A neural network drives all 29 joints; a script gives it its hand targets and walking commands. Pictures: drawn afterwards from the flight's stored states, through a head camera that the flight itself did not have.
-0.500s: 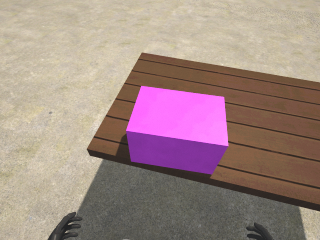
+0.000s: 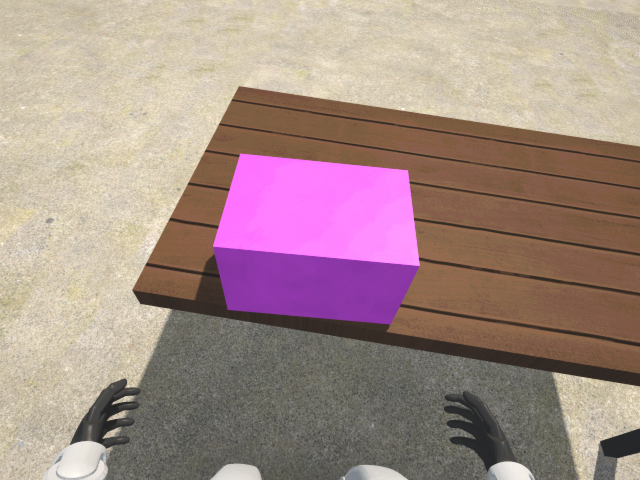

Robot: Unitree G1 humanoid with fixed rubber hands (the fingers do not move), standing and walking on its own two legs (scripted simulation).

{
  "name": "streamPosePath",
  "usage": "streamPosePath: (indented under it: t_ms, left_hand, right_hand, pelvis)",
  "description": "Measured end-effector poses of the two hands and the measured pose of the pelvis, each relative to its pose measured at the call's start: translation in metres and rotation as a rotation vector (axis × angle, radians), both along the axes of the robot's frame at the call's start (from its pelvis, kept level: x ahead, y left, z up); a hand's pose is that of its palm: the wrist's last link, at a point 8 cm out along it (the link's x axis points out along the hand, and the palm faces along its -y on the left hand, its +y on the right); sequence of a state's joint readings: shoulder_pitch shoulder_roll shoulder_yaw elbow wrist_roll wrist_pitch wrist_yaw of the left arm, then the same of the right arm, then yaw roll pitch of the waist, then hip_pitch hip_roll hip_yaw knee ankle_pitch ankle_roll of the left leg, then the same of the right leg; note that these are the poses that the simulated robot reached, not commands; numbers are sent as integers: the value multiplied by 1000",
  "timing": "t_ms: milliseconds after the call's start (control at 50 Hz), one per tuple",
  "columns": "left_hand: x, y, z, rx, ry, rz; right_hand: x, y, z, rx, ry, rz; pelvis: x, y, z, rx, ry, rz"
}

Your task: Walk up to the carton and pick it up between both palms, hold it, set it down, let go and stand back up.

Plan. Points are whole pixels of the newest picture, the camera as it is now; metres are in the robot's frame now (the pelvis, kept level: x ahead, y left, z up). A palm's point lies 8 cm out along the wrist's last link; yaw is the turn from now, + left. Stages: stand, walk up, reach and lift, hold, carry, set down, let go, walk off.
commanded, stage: reach and lift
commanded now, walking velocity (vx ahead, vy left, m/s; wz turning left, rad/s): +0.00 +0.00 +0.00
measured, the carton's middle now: (317, 240) +0.47 +0.02 -0.04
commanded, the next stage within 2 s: none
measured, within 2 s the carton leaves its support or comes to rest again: neither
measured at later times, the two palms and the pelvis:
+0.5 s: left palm (97, 417) +0.18 +0.28 -0.04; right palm (490, 419) +0.20 -0.21 -0.03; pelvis +0.02 +0.02 +0.02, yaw -2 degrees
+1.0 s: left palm (111, 365) +0.24 +0.27 -0.02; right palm (504, 392) +0.23 -0.23 -0.02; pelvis +0.05 +0.04 +0.02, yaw -3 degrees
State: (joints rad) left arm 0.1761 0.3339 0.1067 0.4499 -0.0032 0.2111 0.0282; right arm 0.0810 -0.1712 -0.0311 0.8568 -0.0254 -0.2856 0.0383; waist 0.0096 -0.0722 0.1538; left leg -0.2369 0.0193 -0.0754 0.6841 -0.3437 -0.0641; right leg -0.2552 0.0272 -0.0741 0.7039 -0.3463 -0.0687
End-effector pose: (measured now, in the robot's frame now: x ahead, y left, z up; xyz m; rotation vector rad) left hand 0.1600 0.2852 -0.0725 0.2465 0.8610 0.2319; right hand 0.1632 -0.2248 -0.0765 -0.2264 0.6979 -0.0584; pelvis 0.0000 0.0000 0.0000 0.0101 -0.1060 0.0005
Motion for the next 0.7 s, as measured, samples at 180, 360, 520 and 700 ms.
streamPosePath:
  t_ms: [180, 360, 520, 700]
  left_hand:
    - [14, -22, 15, -72, -36, 3]
    - [16, -8, 23, -75, -137, 42]
    - [26, -11, 30, -93, -205, 12]
    - [47, -15, 37, -95, -322, -32]
  right_hand:
    - [-16, -20, 30, -31, -31, -54]
    - [23, 0, 50, 11, -123, -3]
    - [34, 16, 43, 68, -139, -34]
    - [34, 3, 44, 68, -194, -63]
  pelvis:
    - [6, -1, 17, 5, -23, -30]
    - [8, 7, 19, 4, 5, -31]
    - [23, 21, 23, -6, 30, -31]
    - [42, 32, 24, -15, 50, -49]
